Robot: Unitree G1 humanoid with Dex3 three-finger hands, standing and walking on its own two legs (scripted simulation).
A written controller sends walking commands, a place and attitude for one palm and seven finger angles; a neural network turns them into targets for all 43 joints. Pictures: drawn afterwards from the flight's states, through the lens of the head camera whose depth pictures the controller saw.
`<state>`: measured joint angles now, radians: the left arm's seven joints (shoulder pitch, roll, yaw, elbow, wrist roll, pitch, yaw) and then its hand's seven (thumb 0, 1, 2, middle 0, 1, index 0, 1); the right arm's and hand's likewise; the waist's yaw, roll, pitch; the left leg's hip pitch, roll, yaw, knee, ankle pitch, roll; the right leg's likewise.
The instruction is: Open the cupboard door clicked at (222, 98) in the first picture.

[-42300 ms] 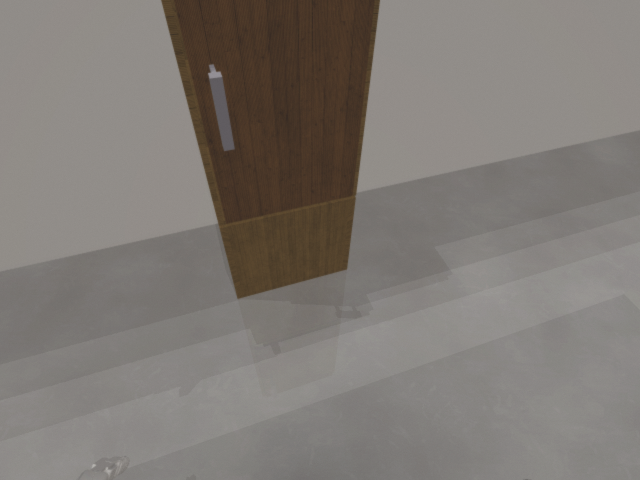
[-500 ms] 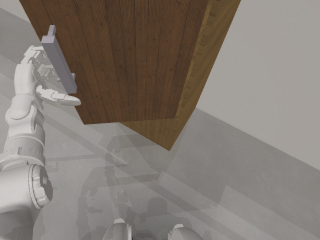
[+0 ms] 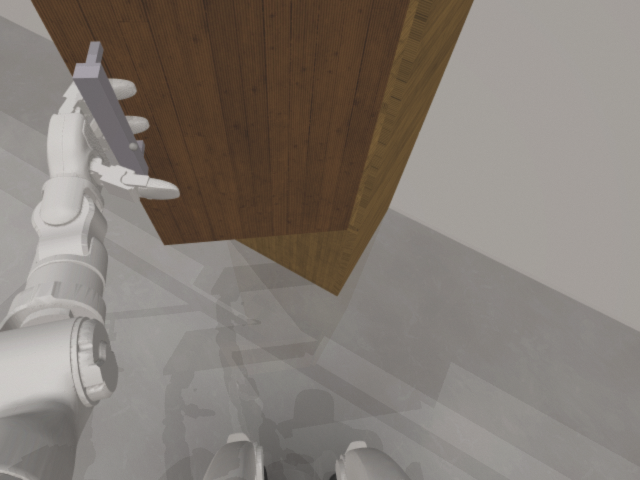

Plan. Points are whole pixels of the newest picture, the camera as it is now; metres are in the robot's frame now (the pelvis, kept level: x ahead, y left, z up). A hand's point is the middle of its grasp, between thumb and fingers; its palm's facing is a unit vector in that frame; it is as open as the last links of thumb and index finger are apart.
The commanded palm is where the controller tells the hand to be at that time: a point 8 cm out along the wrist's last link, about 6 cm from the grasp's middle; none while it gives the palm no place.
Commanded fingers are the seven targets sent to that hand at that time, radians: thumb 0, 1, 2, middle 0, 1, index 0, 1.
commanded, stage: slide the fingers in behind the handle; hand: left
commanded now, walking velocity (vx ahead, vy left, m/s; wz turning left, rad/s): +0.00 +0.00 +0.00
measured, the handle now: (118, 117) +0.55 +0.23 +0.09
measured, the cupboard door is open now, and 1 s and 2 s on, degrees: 38 38 70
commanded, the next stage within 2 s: close the thumb around the handle in 0.18 s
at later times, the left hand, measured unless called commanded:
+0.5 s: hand (130, 149) +0.50 +0.20 +0.09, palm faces +0.09 -1.00 -0.01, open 12.7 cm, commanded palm +0.48 +0.24 +0.09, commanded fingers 0.00 0.17 0.59 -0.35 -1.27 -0.35 -1.27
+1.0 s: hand (138, 144) +0.51 +0.20 +0.09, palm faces +0.10 -0.99 +0.00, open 5.6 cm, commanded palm +0.48 +0.24 +0.09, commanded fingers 0.00 0.90 0.90 -0.40 -1.35 -0.40 -1.35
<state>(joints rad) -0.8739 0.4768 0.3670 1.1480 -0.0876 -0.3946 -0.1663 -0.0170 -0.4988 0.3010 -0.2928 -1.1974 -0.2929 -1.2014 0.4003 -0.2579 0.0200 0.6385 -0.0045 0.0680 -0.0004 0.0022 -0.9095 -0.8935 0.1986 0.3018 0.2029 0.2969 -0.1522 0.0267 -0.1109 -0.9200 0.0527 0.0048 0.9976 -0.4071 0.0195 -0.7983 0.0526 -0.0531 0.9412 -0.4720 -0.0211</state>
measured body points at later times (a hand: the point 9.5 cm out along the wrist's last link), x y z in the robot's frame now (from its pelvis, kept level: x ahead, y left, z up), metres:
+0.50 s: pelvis +0.00 +0.00 +0.00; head +0.11 +0.03 +0.44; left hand +0.49 +0.26 +0.09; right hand +0.01 -0.27 -0.11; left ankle +0.03 +0.10 -0.68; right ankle -0.02 -0.11 -0.68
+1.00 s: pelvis +0.01 +0.00 +0.00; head +0.12 +0.02 +0.44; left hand +0.50 +0.25 +0.09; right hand +0.01 -0.27 -0.11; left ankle +0.03 +0.10 -0.68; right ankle -0.02 -0.11 -0.68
